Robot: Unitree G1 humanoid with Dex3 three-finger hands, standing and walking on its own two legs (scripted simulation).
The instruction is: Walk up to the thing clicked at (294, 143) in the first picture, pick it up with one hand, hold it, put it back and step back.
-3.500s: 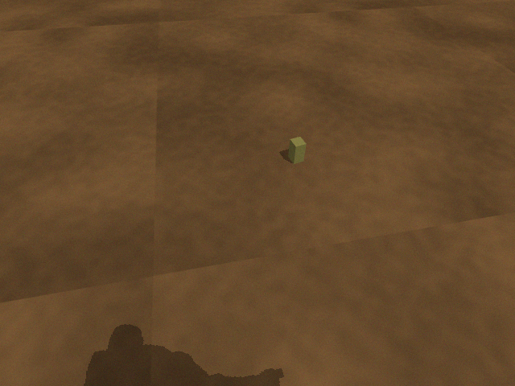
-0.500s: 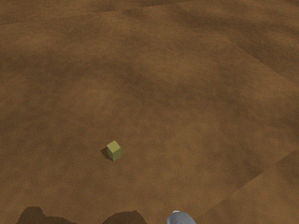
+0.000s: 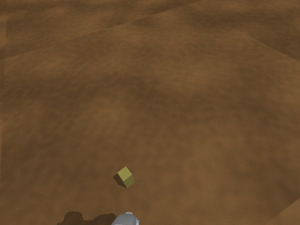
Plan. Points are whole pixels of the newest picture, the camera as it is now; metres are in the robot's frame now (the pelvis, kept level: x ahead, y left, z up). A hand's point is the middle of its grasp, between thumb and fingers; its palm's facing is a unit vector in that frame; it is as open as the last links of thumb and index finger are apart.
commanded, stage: walk up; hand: left
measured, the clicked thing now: (126, 177) +0.51 +0.25 -0.71
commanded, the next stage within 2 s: stand in 1.76 s
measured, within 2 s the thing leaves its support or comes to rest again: neither
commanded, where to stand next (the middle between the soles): +0.15 +0.03 m, yaw +1 degrees
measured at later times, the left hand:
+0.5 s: hand out of the picture +0.12 +0.31 -0.17, palm faces -0.04 -0.93 -0.36, open 7.4 cm
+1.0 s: hand (76, 198) +0.23 +0.28 -0.15, palm faces -0.03 -0.94 -0.35, open 7.4 cm
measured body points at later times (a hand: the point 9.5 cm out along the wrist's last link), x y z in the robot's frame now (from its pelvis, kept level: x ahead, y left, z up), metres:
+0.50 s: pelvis +0.09 +0.04 -0.01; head +0.11 +0.05 +0.44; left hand +0.12 +0.35 -0.14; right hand +0.19 -0.27 -0.12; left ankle +0.15 +0.16 -0.74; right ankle +0.12 -0.11 -0.72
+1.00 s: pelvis +0.11 +0.03 +0.00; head +0.12 +0.03 +0.45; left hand +0.23 +0.33 -0.12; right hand +0.19 -0.27 -0.13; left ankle +0.14 +0.16 -0.74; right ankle +0.13 -0.10 -0.74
